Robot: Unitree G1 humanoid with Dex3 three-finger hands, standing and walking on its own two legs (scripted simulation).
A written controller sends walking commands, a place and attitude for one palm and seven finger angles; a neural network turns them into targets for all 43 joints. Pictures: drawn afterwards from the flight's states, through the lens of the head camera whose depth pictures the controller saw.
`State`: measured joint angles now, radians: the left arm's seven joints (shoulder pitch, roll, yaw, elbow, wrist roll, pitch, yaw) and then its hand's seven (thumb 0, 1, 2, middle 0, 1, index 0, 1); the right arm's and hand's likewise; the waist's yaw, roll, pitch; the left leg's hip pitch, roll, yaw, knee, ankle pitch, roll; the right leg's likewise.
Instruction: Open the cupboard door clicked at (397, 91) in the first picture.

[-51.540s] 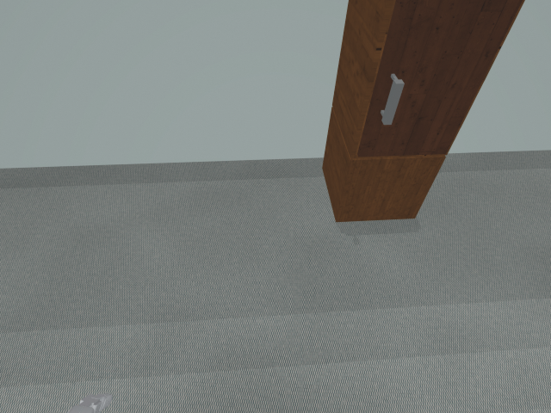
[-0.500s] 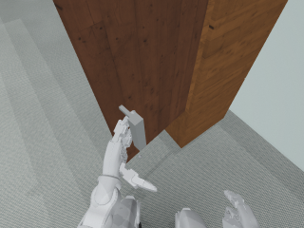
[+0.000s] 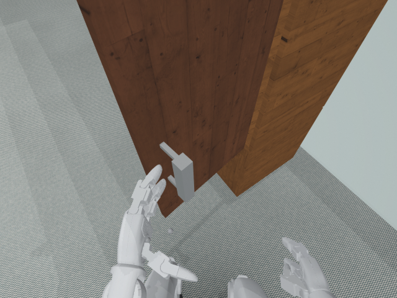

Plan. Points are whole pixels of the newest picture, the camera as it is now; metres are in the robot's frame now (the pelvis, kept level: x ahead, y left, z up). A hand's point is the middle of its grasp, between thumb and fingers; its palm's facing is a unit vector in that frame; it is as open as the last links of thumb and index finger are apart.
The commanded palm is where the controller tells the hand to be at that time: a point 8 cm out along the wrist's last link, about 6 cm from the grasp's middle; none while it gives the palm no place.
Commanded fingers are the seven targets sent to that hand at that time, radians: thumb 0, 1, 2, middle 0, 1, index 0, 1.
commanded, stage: slide the hand sideways off the handle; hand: left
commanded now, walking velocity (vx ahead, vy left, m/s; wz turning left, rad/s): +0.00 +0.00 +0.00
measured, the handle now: (176, 172) +0.35 +0.07 +0.04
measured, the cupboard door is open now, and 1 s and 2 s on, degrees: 99 99 99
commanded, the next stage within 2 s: draw the hand back to the body in 0.44 s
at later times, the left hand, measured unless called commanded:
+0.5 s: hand (146, 264) +0.18 +0.10 +0.03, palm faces -0.04 -1.00 +0.00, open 16.3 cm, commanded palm +0.17 +0.16 +0.03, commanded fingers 0.00 -0.50 0.30 -0.15 -0.30 -0.15 -0.30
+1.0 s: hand (87, 256) +0.18 +0.16 +0.12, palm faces -0.01 -1.00 -0.04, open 16.3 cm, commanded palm +0.15 +0.22 +0.14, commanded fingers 0.00 -0.36 0.36 -0.16 -0.30 -0.16 -0.30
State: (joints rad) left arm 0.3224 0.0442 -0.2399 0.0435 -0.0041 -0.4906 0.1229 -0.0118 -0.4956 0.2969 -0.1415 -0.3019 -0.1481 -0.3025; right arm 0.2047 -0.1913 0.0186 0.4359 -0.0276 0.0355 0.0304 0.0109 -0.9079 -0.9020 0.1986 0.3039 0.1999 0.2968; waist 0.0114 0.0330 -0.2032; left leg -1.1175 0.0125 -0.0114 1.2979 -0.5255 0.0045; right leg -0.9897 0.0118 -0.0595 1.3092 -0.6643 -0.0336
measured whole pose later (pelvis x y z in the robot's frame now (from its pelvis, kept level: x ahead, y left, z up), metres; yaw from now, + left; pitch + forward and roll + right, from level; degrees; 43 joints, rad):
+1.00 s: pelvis +0.00 +0.00 +0.04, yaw +0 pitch +12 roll -3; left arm 0.61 0.23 0.04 -0.29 -0.24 -0.34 -0.15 -0.01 -0.49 0.30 -0.15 -0.30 -0.15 -0.30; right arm 0.28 -0.22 0.02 0.40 0.03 -0.03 -0.07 0.01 -0.91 -0.90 0.20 0.30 0.20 0.30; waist 0.00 0.05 -0.18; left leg -0.89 0.02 -0.04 1.15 -0.47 0.01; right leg -0.74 0.03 -0.08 1.11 -0.58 -0.03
